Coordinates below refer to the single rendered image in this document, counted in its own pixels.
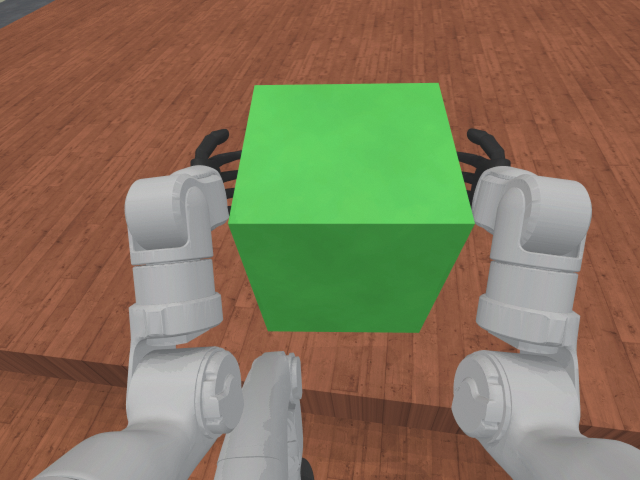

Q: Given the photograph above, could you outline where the robot right hand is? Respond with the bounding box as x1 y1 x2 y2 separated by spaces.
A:
456 128 511 208

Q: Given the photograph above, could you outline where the left robot thigh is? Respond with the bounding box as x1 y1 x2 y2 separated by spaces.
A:
214 351 302 480

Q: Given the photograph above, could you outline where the left robot forearm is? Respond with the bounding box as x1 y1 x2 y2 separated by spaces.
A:
125 165 229 419

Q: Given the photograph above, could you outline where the left robot shin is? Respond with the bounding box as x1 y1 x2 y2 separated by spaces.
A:
251 358 303 480

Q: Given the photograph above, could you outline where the carton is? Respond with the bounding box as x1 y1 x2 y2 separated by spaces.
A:
228 83 475 333

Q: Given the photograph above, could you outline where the robot right upper arm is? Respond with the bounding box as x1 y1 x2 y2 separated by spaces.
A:
451 350 640 480

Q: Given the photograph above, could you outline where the robot left hand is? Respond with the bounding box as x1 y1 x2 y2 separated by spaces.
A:
190 129 242 216

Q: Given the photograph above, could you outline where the right robot forearm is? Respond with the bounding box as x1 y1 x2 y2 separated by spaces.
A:
471 166 592 422

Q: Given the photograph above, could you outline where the robot left upper arm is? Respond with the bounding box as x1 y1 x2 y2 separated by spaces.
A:
32 346 244 480

